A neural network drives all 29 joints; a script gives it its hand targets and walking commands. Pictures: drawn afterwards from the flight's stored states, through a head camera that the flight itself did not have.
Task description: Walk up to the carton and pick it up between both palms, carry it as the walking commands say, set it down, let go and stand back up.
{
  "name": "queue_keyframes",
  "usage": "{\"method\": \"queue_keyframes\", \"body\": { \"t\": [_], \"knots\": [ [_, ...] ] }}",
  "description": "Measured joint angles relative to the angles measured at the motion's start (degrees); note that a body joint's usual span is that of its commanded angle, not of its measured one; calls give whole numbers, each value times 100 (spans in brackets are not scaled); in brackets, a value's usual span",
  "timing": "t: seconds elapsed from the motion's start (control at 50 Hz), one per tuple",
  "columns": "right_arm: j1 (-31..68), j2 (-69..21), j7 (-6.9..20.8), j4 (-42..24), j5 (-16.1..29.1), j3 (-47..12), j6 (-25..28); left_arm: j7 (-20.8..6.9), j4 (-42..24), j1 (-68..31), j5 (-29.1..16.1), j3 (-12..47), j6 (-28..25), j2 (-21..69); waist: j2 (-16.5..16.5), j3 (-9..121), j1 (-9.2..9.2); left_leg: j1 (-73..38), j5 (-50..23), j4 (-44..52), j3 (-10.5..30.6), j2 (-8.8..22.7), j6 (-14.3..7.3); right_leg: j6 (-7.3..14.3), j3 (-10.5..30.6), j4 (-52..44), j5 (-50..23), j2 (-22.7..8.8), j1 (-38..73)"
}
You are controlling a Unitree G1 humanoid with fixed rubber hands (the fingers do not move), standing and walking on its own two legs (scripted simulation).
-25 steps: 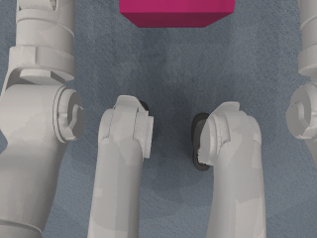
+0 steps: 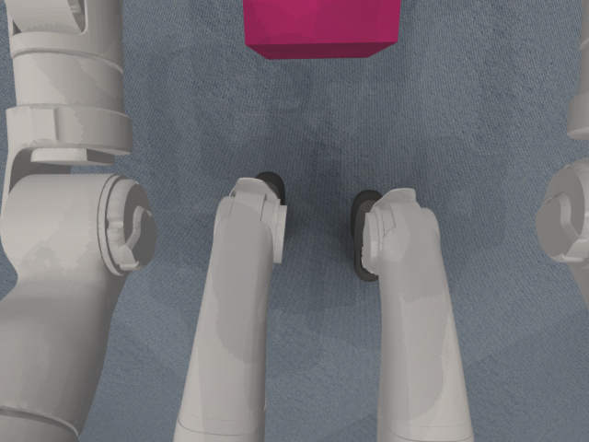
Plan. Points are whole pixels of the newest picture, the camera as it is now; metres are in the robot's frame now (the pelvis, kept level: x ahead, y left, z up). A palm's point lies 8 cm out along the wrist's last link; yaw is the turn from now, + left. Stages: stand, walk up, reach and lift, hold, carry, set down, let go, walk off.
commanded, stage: set down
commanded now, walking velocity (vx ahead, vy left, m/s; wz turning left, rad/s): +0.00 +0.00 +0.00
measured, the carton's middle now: out of the picture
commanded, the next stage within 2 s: let go in 0.50 s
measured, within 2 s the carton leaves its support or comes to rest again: neither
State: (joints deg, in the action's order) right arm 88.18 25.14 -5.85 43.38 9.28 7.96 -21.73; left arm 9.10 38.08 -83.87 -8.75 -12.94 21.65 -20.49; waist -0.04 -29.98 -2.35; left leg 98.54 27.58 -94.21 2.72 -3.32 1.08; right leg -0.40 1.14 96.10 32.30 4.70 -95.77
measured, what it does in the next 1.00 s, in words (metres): rises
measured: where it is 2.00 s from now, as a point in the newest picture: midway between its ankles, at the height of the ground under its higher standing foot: (316, 242)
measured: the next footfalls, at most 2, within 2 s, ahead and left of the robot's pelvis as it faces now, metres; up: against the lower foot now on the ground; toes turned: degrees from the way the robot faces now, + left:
none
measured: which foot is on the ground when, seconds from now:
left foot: down 0.00-1.00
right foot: down 0.00-1.00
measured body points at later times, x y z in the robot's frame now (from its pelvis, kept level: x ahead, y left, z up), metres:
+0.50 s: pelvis +0.01 +0.00 +0.12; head +0.37 +0.02 +0.37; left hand +0.58 +0.22 +0.00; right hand +0.61 -0.16 +0.00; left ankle +0.11 +0.12 -0.51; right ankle +0.09 -0.11 -0.51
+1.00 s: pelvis +0.07 +0.00 +0.19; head +0.36 +0.02 +0.52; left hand +0.45 +0.24 +0.05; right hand +0.47 -0.19 +0.05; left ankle +0.11 +0.12 -0.51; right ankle +0.09 -0.11 -0.51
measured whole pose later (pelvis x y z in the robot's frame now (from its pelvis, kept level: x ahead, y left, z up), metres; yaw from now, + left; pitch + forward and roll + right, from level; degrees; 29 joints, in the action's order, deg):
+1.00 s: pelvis +0.07 +0.00 +0.19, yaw +0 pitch +21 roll -1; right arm 34.4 11.7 -5.3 22.8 -0.7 9.3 -14.0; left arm 0.1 21.9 -32.5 0.5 -8.8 13.8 -14.5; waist 0.1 -21.6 -1.9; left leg 51.0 16.6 -46.8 3.9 -2.1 0.3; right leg 0.0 3.2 47.0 19.6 3.5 -48.2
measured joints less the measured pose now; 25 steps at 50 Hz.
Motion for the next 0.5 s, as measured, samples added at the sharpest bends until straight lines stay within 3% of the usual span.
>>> {"method": "queue_keyframes", "body": {
  "t": [0.36, 0.5],
  "knots": [
    [-30, -103, 152, 360, -208, 213, 43, -137, 286, 0, 205, -118, -22, 35, 80, 5, -37, -1786, -817, 2306, 123, 45, 36, 59, 34, -2297, -857, -55, 1739],
    [-102, -257, 272, 791, -572, 447, 221, -331, 731, 58, 515, -359, -220, 108, 65, 265, -24, -2243, -1097, 3118, 136, 83, 32, 58, 72, -3122, -1161, -60, 2189]
  ]
}}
